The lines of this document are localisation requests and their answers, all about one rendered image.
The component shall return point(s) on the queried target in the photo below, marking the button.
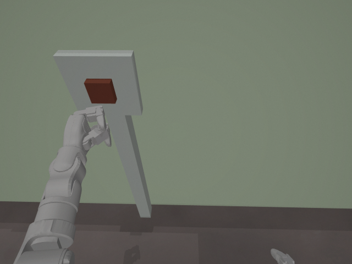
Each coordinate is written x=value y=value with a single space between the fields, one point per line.
x=100 y=90

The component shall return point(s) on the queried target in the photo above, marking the robot left hand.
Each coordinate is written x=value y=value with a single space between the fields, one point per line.
x=78 y=133

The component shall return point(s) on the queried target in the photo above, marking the robot left upper arm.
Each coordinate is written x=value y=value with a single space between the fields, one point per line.
x=52 y=256

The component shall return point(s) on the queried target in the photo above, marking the left robot forearm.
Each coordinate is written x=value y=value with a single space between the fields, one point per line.
x=53 y=227

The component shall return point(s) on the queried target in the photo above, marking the panel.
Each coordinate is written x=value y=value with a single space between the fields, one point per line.
x=75 y=67

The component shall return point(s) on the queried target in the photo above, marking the robot right hand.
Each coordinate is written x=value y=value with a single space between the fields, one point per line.
x=281 y=258

